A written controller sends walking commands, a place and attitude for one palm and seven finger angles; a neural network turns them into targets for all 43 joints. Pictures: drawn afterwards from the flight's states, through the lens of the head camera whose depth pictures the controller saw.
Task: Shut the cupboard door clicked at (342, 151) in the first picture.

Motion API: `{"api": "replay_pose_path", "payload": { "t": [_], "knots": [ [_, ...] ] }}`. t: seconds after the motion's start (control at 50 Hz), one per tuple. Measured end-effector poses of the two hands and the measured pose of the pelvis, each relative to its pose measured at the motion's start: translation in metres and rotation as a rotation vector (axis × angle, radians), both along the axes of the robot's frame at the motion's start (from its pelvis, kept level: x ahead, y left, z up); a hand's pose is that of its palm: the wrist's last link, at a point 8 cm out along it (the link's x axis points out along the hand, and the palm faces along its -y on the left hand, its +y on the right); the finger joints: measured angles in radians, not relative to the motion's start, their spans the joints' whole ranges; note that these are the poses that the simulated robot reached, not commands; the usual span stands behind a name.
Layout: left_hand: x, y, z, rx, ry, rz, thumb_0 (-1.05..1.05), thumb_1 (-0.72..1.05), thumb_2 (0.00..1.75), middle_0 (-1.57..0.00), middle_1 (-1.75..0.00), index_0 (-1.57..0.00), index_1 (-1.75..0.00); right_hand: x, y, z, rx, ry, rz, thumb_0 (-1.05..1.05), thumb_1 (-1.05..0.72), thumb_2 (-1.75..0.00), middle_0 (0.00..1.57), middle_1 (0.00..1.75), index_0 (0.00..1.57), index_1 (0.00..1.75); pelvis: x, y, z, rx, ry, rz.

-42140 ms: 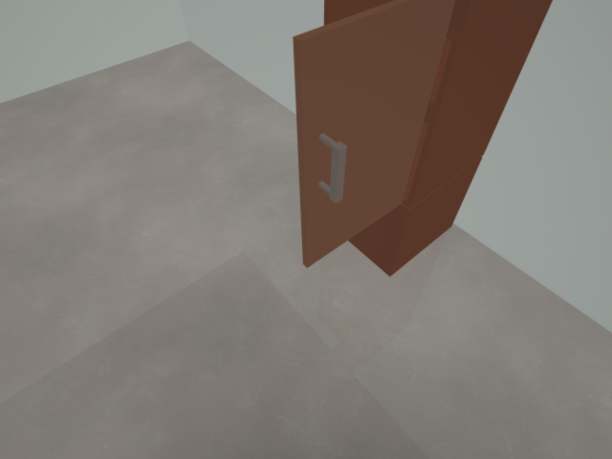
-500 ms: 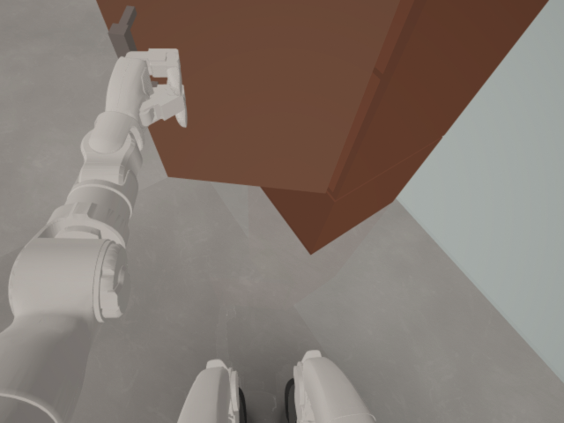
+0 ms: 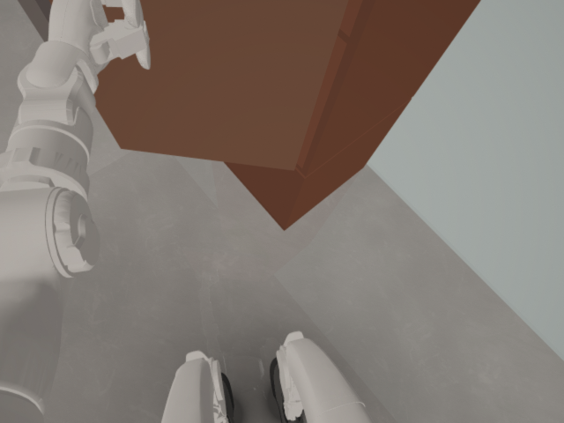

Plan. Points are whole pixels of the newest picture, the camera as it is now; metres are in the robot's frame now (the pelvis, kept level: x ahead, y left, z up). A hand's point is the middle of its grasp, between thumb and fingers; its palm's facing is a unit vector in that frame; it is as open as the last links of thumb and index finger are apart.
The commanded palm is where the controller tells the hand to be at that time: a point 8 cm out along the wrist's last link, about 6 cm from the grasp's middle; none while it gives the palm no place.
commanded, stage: push the door shut along its arc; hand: left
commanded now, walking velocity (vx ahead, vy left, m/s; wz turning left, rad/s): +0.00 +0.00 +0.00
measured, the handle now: (56, 17) +0.62 +0.17 +0.11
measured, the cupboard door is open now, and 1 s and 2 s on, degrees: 45 35 35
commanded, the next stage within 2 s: pull the fist back off the door in 0.30 s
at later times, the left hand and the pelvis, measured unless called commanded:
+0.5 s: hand (155, 12) +0.61 +0.06 +0.12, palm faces -0.13 -0.99 +0.11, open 3.0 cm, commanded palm +0.61 +0.06 +0.11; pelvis -0.01 +0.00 -0.02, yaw +0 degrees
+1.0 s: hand (170, 32) +0.58 +0.04 +0.11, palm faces +0.12 -0.99 -0.02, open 3.1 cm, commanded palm +0.53 +0.08 +0.11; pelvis +0.02 -0.01 +0.03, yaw +0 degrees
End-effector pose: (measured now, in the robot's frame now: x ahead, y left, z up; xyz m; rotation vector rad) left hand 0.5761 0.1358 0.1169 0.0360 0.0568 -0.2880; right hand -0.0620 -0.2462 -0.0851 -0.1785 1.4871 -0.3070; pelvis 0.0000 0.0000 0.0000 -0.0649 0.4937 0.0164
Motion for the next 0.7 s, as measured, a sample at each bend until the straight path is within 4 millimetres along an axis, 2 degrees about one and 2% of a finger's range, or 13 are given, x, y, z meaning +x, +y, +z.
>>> {"api": "replay_pose_path", "payload": {
  "t": [0.16, 0.42, 0.5, 0.58, 0.64, 0.7],
  "knots": [
    [0.006, -0.001, 0.002, 0.005, 0.021, -0.027, -0.04, 0.84, 0.93, -1.30, -1.50, -1.31, -1.50, 0.004, -0.009, 0.003, -0.037, 0.001, 0.025, 0.00, -0.90, -0.89, 0.20, 0.30, 0.20, 0.30, -0.001, -0.002, -0.002, -0.010, 0.013, 0.016],
    [0.015, -0.016, 0.004, -0.010, 0.008, -0.064, 0.01, 0.96, 1.01, -1.30, -1.50, -1.30, -1.50, 0.008, -0.018, -0.002, -0.092, -0.023, 0.053, 0.00, -0.90, -0.89, 0.20, 0.30, 0.20, 0.30, -0.007, -0.002, -0.013, -0.020, 0.041, 0.024],
    [0.019, -0.021, -0.002, -0.137, 0.039, 0.161, 0.01, 0.87, 0.98, -1.30, -1.50, -1.30, -1.50, 0.006, -0.011, -0.005, -0.057, -0.016, 0.083, 0.00, -0.90, -0.89, 0.20, 0.30, 0.20, 0.30, -0.008, -0.001, -0.016, -0.023, 0.059, 0.020],
    [0.019, -0.032, -0.004, -0.102, 0.014, 0.405, -0.01, 0.81, 0.94, -1.30, -1.50, -1.30, -1.50, 0.000, 0.003, -0.009, 0.018, -0.004, 0.101, 0.00, -0.91, -0.89, 0.20, 0.30, 0.20, 0.30, -0.007, -0.001, -0.017, -0.019, 0.074, 0.013],
    [0.018, -0.041, -0.002, -0.010, -0.052, 0.458, -0.01, 0.83, 0.94, -1.30, -1.50, -1.29, -1.50, -0.009, 0.014, -0.012, 0.069, 0.010, 0.065, 0.00, -0.91, -0.89, 0.20, 0.30, 0.20, 0.30, -0.006, -0.002, -0.017, -0.012, 0.076, 0.006],
    [0.016, -0.047, -0.003, 0.036, -0.067, 0.424, 0.00, 0.88, 0.95, -1.30, -1.50, -1.29, -1.50, -0.019, 0.024, -0.010, 0.112, 0.034, 0.013, 0.00, -0.91, -0.89, 0.20, 0.30, 0.20, 0.30, -0.004, -0.003, -0.012, -0.003, 0.065, -0.002]
  ]
}}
